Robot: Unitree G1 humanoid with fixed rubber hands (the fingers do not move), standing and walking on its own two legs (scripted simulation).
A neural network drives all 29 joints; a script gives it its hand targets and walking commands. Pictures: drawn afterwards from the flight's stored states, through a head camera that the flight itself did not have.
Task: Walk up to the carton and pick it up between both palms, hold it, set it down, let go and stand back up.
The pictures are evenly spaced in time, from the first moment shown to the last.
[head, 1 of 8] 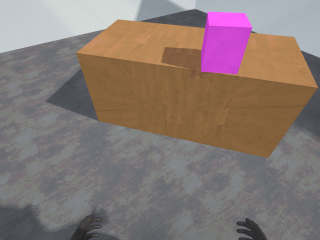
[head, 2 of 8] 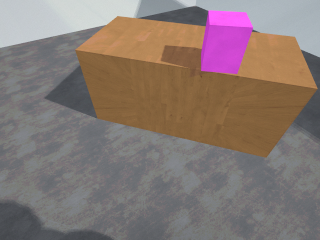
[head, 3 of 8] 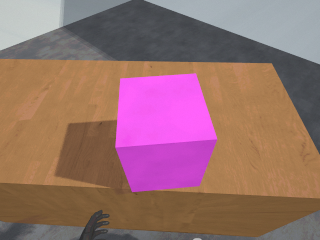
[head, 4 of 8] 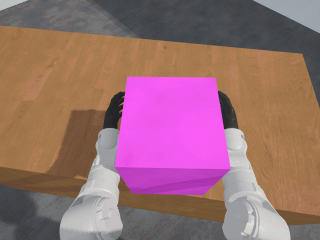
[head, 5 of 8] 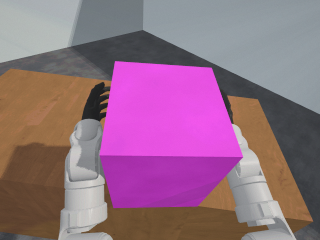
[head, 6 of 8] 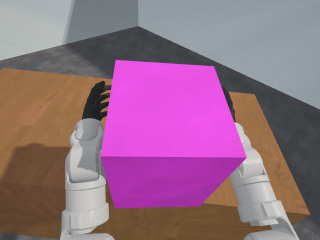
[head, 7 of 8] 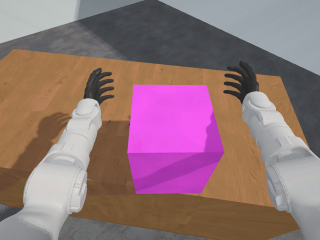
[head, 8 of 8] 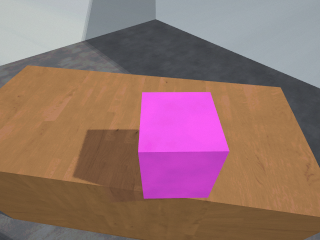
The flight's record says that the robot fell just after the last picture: no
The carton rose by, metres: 0.17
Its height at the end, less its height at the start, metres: +0.00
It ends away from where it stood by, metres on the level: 0.01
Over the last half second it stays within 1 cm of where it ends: yes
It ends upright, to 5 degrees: yes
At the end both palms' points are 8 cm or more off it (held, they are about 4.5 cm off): yes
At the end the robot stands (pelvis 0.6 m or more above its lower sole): yes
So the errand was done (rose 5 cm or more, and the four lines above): yes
